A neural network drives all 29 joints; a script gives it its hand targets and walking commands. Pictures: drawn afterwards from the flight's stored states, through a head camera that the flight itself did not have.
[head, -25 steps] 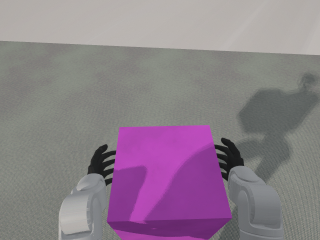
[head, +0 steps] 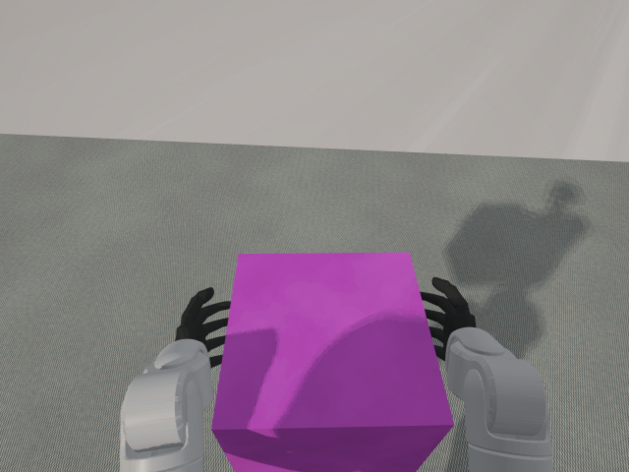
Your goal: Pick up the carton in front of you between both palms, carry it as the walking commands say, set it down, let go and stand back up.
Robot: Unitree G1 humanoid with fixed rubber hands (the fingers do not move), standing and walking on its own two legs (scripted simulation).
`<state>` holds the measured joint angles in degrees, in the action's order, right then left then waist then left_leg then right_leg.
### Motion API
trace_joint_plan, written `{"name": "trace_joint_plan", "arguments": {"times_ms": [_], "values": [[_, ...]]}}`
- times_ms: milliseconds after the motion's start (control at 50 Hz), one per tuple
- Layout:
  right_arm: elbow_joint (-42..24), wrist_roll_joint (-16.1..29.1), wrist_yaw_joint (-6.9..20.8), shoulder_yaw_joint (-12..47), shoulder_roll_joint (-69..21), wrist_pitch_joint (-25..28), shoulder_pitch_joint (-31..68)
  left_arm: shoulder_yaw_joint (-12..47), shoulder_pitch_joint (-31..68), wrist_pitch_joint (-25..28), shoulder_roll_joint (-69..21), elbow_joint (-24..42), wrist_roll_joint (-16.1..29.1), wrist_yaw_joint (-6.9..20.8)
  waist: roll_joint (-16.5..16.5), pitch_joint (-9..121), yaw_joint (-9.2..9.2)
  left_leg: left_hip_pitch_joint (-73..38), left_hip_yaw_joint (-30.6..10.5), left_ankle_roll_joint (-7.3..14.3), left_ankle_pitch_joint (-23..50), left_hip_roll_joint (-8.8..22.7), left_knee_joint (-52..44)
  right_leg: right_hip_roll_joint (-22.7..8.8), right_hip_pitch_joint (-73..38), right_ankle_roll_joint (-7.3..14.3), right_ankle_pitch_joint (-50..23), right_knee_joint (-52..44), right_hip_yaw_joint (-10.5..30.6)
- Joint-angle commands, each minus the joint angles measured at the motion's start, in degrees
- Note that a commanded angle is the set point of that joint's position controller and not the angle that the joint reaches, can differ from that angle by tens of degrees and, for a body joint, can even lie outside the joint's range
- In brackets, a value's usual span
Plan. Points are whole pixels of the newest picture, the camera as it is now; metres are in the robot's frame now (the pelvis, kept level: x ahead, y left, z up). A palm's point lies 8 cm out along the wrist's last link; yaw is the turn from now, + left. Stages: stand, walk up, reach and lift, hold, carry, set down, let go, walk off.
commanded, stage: carry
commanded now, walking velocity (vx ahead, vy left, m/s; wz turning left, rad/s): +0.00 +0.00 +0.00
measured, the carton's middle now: (324, 376) +0.27 +0.00 +0.01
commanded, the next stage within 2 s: none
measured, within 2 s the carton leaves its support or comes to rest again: neither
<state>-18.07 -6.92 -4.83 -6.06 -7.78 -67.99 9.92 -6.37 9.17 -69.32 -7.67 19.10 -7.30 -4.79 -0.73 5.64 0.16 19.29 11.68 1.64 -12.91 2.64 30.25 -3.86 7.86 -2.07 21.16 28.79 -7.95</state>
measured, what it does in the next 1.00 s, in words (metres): stands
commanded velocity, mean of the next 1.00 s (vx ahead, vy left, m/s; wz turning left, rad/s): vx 0.00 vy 0.00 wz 0.00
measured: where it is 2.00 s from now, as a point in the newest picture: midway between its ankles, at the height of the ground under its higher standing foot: outside the picture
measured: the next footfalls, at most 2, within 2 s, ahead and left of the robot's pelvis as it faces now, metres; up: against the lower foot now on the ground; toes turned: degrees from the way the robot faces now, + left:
none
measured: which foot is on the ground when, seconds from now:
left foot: down 0.00-1.00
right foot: down 0.00-1.00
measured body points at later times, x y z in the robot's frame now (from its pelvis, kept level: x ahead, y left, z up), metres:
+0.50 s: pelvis +0.02 -0.02 +0.00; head +0.02 -0.03 +0.45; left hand +0.30 +0.12 +0.03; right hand +0.29 -0.18 +0.03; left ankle +0.01 +0.10 -0.74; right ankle -0.12 -0.10 -0.73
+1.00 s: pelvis -0.02 -0.02 -0.01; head -0.03 -0.02 +0.44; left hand +0.28 +0.13 +0.02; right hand +0.27 -0.18 +0.03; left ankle +0.01 +0.10 -0.74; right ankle -0.12 -0.10 -0.74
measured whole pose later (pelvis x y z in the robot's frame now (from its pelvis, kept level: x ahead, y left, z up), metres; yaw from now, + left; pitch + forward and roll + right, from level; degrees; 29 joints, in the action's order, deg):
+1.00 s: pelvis -0.02 -0.02 -0.01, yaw -2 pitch +2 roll +1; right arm 6.2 -12.1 -2.0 -8.6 -7.9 -40.5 10.5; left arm -8.2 9.8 -41.3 -7.7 -5.9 -12.3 -2.0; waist -0.8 3.7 -0.1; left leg 19.7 11.7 0.6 -13.0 4.7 31.4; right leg -2.7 7.3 0.7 24.2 29.7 -9.7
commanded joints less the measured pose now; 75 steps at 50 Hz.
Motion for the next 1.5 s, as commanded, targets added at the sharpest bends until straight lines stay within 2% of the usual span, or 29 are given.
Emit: {"name": "trace_joint_plan", "arguments": {"times_ms": [0,120,160,180,220,240,260,280,300,320,340,360,380,400,420,440,460,480,500,520,540,560,600,620,640,740,880,1100,1480], "values": [[-1.6,22.6,14.6,41.5,-54.8,0.0,21.1,41.4,23.7,0.9,-53.1,2.8,23.5,15.6,0.6,17.0,-0.11,-15.3,-4.9,1.0,45.5,6.3,2.4,-3.8,-1.5,-0.7,-39.3,-0.8,1.5],[-0.3,21.4,15.0,42.7,-54.6,3.2,20.7,42.1,23.1,4.4,-52.9,1.2,22.4,15.9,-1.5,14.9,0.03,-11.6,-2.2,-0.6,34.9,3.4,0.0,-4.2,-5.7,-0.3,-50.7,-0.3,0.7],[0.6,20.6,15.0,42.6,-53.8,4.6,20.2,41.8,22.5,5.9,-52.0,0.4,21.6,15.8,-1.3,15.2,0.08,-14.2,-1.7,-0.6,36.7,2.8,-1.4,-4.1,-4.1,-0.4,-51.2,1.8,0.3],[1.0,20.3,15.0,42.5,-53.5,5.3,19.9,41.7,22.2,6.6,-51.7,0.1,21.3,15.8,-0.3,15.7,0.17,-17.2,-2.1,-0.1,41.2,3.4,-1.5,-3.7,-1.7,-0.6,-47.6,2.6,0.0],[2.0,19.4,15.0,42.1,-52.9,6.6,19.3,41.5,21.9,7.9,-50.9,-0.6,20.6,15.7,3.0,16.0,0.23,-23.9,-4.5,2.0,53.8,5.9,-0.4,-2.0,4.7,-1.2,-31.5,-1.1,-0.2],[2.3,19.0,14.9,41.8,-52.4,7.3,19.2,41.3,21.8,8.6,-50.5,-1.1,20.1,15.7,4.0,15.1,0.04,-25.2,-5.1,2.7,56.8,6.8,0.1,-1.1,5.7,-1.4,-24.2,-6.2,-0.2],[2.8,18.6,14.9,41.5,-51.8,8.0,19.1,40.9,21.6,9.3,-49.9,-1.7,19.5,15.7,4.1,13.7,-0.14,-23.8,-5.1,2.7,55.2,6.9,0.9,-0.8,4.1,-1.4,-23.1,-11.2,-0.1],[3.4,18.1,14.7,41.2,-51.2,8.7,18.5,40.4,21.3,9.9,-49.0,-2.6,18.9,15.6,3.2,12.4,-0.06,-19.5,-4.5,2.0,49.1,6.1,1.9,-1.2,-0.1,-1.3,-30.1,-13.1,0.0],[4.4,17.4,14.6,40.5,-50.4,9.5,17.5,39.7,20.4,10.7,-48.0,-3.9,18.2,15.6,0.5,12.1,0.06,-12.7,-3.3,1.0,39.2,5.0,3.2,-2.6,-6.6,-1.2,-42.2,-11.4,0.1],[5.2,16.5,14.4,39.8,-49.5,10.3,16.3,38.8,19.2,11.6,-47.1,-5.2,17.5,15.5,-3.5,12.2,0.09,-4.4,-1.4,-0.4,26.3,3.3,4.1,-4.8,-13.7,-0.7,-57.2,-6.9,0.4],[5.7,15.5,14.3,39.3,-49.1,11.2,15.8,37.9,18.3,12.6,-46.5,-6.3,16.8,15.5,-8.2,11.6,-0.09,4.3,0.9,-1.9,7.7,0.5,3.6,-7.4,-20.1,0.7,-72.3,-3.1,2.2],[5.9,14.9,14.3,38.8,-48.5,12.0,16.3,37.1,17.6,13.7,-46.3,-7.0,16.0,15.4,-9.7,9.9,-0.86,9.1,1.3,-2.7,-1.7,-0.9,1.6,-8.8,-22.5,2.4,-79.0,-1.7,3.6],[6.2,14.6,14.3,38.5,-48.2,13.0,17.1,36.3,17.8,14.8,-46.1,-7.4,15.1,15.3,-9.2,9.3,-1.10,7.6,0.8,-2.6,-2.2,-0.8,-0.8,-9.6,-21.0,3.4,-78.7,-1.3,4.1],[6.6,14.3,14.4,38.3,-47.9,14.0,17.3,35.9,18.0,16.0,-45.6,-7.7,14.4,15.2,-8.4,9.8,-0.77,2.6,0.5,-2.2,2.4,-0.2,-4.4,-9.5,-17.7,3.5,-74.8,-0.5,3.2],[7.1,13.9,14.5,37.9,-47.8,15.1,17.5,35.5,18.6,17.2,-45.1,-7.9,13.7,15.1,-7.5,11.0,-0.27,-4.6,0.2,-1.6,11.4,0.6,-6.5,-8.8,-13.0,2.6,-69.7,0.9,1.7],[7.4,13.3,14.5,37.3,-47.1,16.4,18.2,35.5,19.6,18.5,-44.8,-7.7,13.4,15.0,-4.3,13.4,-0.37,-13.8,-1.1,-0.6,28.1,2.3,-1.8,-7.1,-6.0,0.9,-62.3,3.5,0.7],[8.2,12.7,14.5,36.7,-46.6,17.7,17.6,35.5,20.2,19.8,-44.8,-7.8,13.0,14.8,-0.6,16.6,-0.07,-22.2,-4.0,1.7,44.7,5.7,1.6,-5.7,1.3,-0.4,-48.8,5.9,0.2],[8.7,12.1,14.4,36.1,-46.4,19.1,17.1,35.5,21.0,21.1,-44.7,-7.8,12.8,14.7,2.2,18.9,0.33,-26.5,-7.0,4.0,54.9,9.0,1.8,-3.9,5.4,-1.0,-32.7,6.1,1.0],[9.2,11.4,14.2,35.2,-46.3,20.5,17.4,35.3,21.9,22.4,-44.5,-8.2,12.6,14.6,4.1,18.9,0.30,-26.6,-8.3,5.2,57.9,10.6,1.0,-2.4,6.3,-1.0,-19.9,3.1,2.0],[10.1,10.8,14.1,34.1,-46.0,21.8,18.7,34.7,22.5,23.7,-44.3,-9.3,11.9,14.5,5.3,17.0,-0.42,-24.3,-8.0,4.7,55.8,10.6,0.3,-2.0,5.0,-0.4,-10.8,-4.4,2.2],[11.8,10.0,13.9,32.8,-45.3,23.0,19.8,33.4,23.2,24.9,-43.7,-11.1,10.7,14.4,5.3,14.3,-0.58,-21.5,-7.0,3.3,49.5,9.8,0.8,-2.2,2.9,0.2,-12.8,-8.9,2.0],[14.3,9.0,13.7,31.1,-44.5,24.3,19.7,31.6,23.2,25.9,-42.7,-13.4,9.5,14.2,4.2,12.8,-0.28,-17.2,-6.2,1.9,42.3,8.7,1.6,-2.7,-1.0,0.7,-22.0,-8.8,1.8],[19.4,6.2,13.4,27.3,-42.9,26.7,17.4,28.3,21.6,28.2,-41.4,-18.6,7.5,14.0,-1.4,14.3,0.11,-8.3,-4.5,-0.1,25.1,6.7,3.1,-6.5,-9.5,1.5,-47.3,-2.5,2.5],[20.8,5.4,13.5,26.3,-42.8,27.9,17.4,27.2,21.2,29.4,-41.5,-20.4,6.8,14.1,-3.1,14.2,0.08,-7.1,-3.3,-0.7,19.2,5.5,3.1,-8.1,-9.4,2.0,-53.8,-1.2,2.7],[21.6,5.0,13.6,25.8,-43.2,28.9,18.8,26.0,21.6,30.7,-41.9,-21.7,6.0,14.2,-3.8,13.6,-0.11,-8.2,-2.9,-0.9,17.3,5.2,2.7,-8.5,-7.1,2.4,-53.9,-0.8,2.8],[25.6,5.6,14.9,26.6,-48.6,33.0,25.2,25.9,26.8,34.7,-47.4,-25.4,5.6,15.1,-1.0,13.4,-0.52,-11.2,-4.4,0.0,26.2,6.9,2.2,-5.7,-2.6,2.3,-35.3,-1.4,1.3],[21.7,8.8,15.6,31.5,-51.8,30.3,23.8,32.1,26.8,32.0,-50.7,-20.4,9.2,15.7,0.5,14.6,-0.44,-11.9,-5.1,0.4,25.8,7.2,1.1,-5.3,-1.8,2.5,-28.9,-1.6,2.0],[22.4,7.3,15.7,28.7,-50.3,27.7,23.8,30.1,27.6,29.3,-49.4,-21.0,8.8,16.1,0.4,10.7,-0.28,-10.2,-6.1,0.1,17.1,7.4,-1.9,-5.2,3.1,3.0,-15.5,-4.7,2.8],[23.8,7.5,16.2,28.3,-51.3,27.6,25.0,29.8,28.2,29.2,-50.4,-21.9,8.6,16.3,0.8,11.5,-0.21,-8.7,-6.5,-0.3,14.1,7.5,-2.9,-5.2,4.9,3.7,-11.8,-4.8,3.5]]}}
